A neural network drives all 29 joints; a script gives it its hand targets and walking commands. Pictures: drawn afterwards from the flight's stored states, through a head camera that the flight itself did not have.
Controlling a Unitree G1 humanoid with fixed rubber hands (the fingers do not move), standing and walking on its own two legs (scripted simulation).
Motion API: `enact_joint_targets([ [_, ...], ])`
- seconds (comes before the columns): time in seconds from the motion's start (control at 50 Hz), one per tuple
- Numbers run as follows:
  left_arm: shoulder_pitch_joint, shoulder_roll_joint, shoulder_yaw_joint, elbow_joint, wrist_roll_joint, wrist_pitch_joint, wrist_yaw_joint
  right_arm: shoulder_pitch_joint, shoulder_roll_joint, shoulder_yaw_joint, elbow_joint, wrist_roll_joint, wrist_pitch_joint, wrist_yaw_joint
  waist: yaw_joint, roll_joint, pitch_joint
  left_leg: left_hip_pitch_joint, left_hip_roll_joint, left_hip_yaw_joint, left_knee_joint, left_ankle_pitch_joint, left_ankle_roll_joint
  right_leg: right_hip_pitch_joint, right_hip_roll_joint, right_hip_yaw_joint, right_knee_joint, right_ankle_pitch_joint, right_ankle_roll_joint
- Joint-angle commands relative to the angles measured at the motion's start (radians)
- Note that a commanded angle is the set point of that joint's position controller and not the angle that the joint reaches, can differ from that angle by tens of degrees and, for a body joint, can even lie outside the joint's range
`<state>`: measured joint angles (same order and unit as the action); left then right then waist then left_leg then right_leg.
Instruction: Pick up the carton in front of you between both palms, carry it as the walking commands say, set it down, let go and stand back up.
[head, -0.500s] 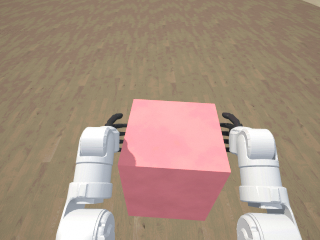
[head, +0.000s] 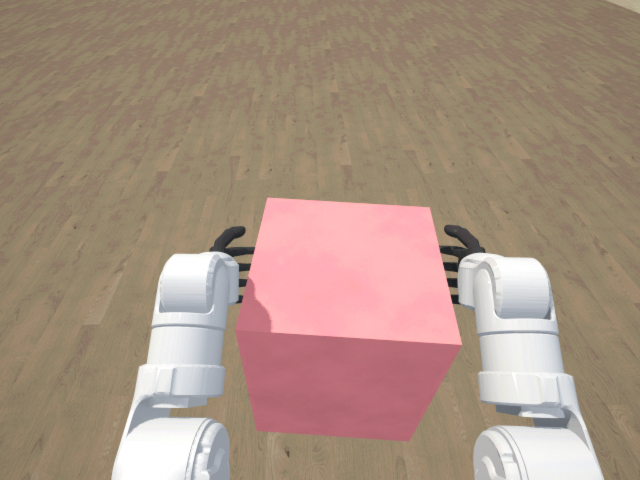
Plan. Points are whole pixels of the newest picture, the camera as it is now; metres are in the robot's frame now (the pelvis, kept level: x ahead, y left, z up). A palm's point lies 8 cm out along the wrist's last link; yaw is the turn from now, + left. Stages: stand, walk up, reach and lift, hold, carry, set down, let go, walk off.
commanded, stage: carry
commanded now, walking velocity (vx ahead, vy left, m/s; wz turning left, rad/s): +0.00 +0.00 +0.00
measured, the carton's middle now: (340, 322) +0.34 +0.00 +0.05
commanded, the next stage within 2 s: none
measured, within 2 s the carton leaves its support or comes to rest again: neither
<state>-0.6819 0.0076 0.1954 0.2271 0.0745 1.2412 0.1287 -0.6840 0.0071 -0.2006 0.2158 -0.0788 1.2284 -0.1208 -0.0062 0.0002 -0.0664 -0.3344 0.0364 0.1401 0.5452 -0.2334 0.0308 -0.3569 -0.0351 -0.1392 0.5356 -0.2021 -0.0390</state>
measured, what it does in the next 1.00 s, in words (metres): shifts its weight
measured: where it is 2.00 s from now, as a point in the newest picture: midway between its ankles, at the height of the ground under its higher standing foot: (367, 328)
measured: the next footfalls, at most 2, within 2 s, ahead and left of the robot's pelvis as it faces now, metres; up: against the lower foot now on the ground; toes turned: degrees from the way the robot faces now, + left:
left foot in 1.50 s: +0.62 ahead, -0.05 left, +0.09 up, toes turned +2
right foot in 1.86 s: +0.94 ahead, -0.20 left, +0.09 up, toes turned -6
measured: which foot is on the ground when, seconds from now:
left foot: down 0.00-1.00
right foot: down 0.00-1.00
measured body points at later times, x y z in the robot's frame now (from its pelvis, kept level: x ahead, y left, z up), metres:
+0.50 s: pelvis +0.00 +0.00 +0.00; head -0.01 +0.00 +0.45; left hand +0.36 +0.15 +0.12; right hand +0.36 -0.15 +0.12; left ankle +0.03 +0.10 -0.73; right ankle +0.05 -0.10 -0.73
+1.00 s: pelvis +0.10 +0.00 -0.01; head +0.07 +0.00 +0.44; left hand +0.47 +0.15 +0.17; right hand +0.47 -0.15 +0.18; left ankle +0.03 +0.10 -0.73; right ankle +0.05 -0.10 -0.72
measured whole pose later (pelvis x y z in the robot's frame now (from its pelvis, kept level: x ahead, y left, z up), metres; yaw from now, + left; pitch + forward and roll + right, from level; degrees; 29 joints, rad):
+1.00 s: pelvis +0.10 +0.00 -0.01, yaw +0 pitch +4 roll +1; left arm -0.85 0.06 0.23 0.28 0.04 1.36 0.15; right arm -0.88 -0.02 -0.24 0.30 -0.07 1.34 -0.14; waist -0.02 -0.02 -0.16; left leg -0.24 0.03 0.15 0.59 -0.41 0.01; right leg -0.34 -0.06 -0.14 0.73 -0.38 -0.03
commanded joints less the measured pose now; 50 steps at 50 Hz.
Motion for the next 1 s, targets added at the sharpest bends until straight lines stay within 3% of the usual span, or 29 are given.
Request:
enact_joint_targets([
  [0.0,-0.755,-1.133,-0.542,-0.138,-0.448,-0.038,-0.248,-0.712,1.139,0.554,-0.099,0.445,-0.023,0.239,0.0,0.002,-0.384,0.119,0.125,-0.126,-0.082,0.09,0.014,0.151,-0.129,0.131,-0.072,0.117,-0.016],
  [0.52,-0.754,-1.133,-0.542,-0.137,-0.448,-0.038,-0.248,-0.713,1.139,0.555,-0.1,0.445,-0.023,0.239,0.0,0.002,-0.385,0.121,0.127,-0.123,-0.079,0.096,0.011,0.154,-0.13,0.128,-0.069,0.126,-0.015],
  [0.56,-0.779,-1.133,-0.55,-0.158,-0.455,-0.038,-0.247,-0.739,1.14,0.563,-0.12,0.452,-0.023,0.238,0.001,0.006,-0.379,0.114,0.122,-0.123,-0.109,-0.02,0.015,0.144,-0.119,0.12,-0.09,-0.007,-0.017],
  [0.62,-0.843,-1.12,-0.566,-0.211,-0.476,-0.029,-0.237,-0.795,1.127,0.578,-0.169,0.471,-0.014,0.227,-0.001,0.021,-0.336,0.073,0.115,-0.145,-0.157,-0.361,0.03,0.088,-0.089,0.114,-0.101,-0.345,-0.026],
  [0.66,-0.886,-1.097,-0.574,-0.246,-0.487,-0.016,-0.226,-0.839,1.101,0.584,-0.208,0.48,0.0,0.215,-0.002,0.034,-0.311,0.066,0.119,-0.163,-0.177,-0.416,0.04,0.066,-0.075,0.105,-0.088,-0.375,-0.032],
  [0.7,-0.905,-1.063,-0.569,-0.264,-0.495,0.004,-0.215,-0.86,1.068,0.579,-0.227,0.487,0.02,0.202,-0.003,0.04,-0.334,0.086,0.121,-0.162,-0.168,-0.359,0.045,0.095,-0.067,0.09,-0.062,-0.302,-0.036],
  [0.74,-0.886,-1.023,-0.547,-0.249,-0.489,0.031,-0.207,-0.845,1.032,0.561,-0.212,0.481,0.045,0.192,0.002,0.017,-0.355,0.088,0.107,-0.137,-0.129,-0.315,0.046,0.129,-0.081,0.113,-0.082,-0.29,-0.048],
  [0.8,-0.86,-0.985,-0.503,-0.173,-0.472,0.069,-0.205,-0.836,0.998,0.52,-0.148,0.463,0.083,0.19,0.013,-0.087,-0.329,0.021,0.053,-0.053,0.015,-0.21,0.022,0.178,-0.154,0.222,-0.173,-0.3,-0.084],
  [0.84,-0.86,-0.978,-0.475,-0.116,-0.464,0.082,-0.206,-0.846,0.994,0.483,-0.095,0.452,0.101,0.197,0.019,-0.137,-0.312,-0.055,0.032,-0.017,0.097,-0.155,0.009,0.251,-0.209,0.291,-0.165,-0.154,-0.133],
  [0.88,-0.871,-0.992,-0.449,-0.076,-0.457,0.088,-0.208,-0.852,1.004,0.45,-0.033,0.443,0.11,0.205,0.016,-0.098,-0.305,-0.033,0.013,-0.003,0.021,-0.139,0.013,0.254,-0.192,0.236,-0.106,0.005,-0.139],
  [0.92,-0.901,-1.027,-0.432,-0.053,-0.458,0.088,-0.21,-0.863,1.027,0.42,0.019,0.433,0.107,0.214,0.0,0.001,-0.31,0.113,0.023,-0.051,-0.054,-0.056,0.028,0.186,-0.11,0.099,0.034,0.172,-0.085],
  [0.94,-0.919,-1.045,-0.424,-0.047,-0.458,0.087,-0.212,-0.847,1.037,0.404,0.046,0.429,0.103,0.217,-0.023,0.086,-0.326,0.247,0.059,-0.128,-0.065,0.085,0.057,0.077,-0.069,0.03,0.162,0.231,-0.043],
  [0.96,-0.944,-1.059,-0.419,-0.045,-0.458,0.086,-0.214,-0.833,1.042,0.391,0.063,0.427,0.097,0.219,-0.056,0.189,-0.354,0.413,0.133,-0.243,-0.089,0.232,0.107,-0.092,-0.033,-0.027,0.312,0.148,-0.002],
  [0.98,-0.977,-1.07,-0.419,-0.054,-0.461,0.084,-0.217,-0.848,1.051,0.387,0.054,0.432,0.09,0.218,-0.08,0.279,-0.337,0.549,0.23,-0.375,-0.131,0.4,0.166,-0.296,0.007,-0.061,0.419,-0.107,0.025],
])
